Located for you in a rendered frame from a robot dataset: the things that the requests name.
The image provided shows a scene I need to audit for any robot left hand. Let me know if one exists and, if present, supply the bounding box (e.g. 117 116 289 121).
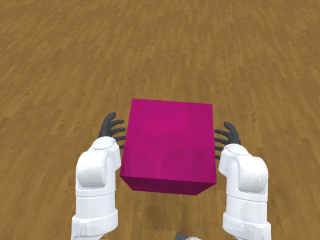
98 112 126 149

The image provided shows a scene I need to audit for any carton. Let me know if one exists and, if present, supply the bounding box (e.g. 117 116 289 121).
119 98 217 196

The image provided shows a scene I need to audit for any right robot forearm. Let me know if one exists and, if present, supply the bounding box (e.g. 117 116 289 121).
218 143 271 240

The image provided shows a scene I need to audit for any robot right hand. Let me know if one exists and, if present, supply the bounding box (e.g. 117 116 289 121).
214 121 241 160

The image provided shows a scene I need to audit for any left robot forearm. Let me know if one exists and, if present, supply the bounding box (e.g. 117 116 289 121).
70 136 121 240

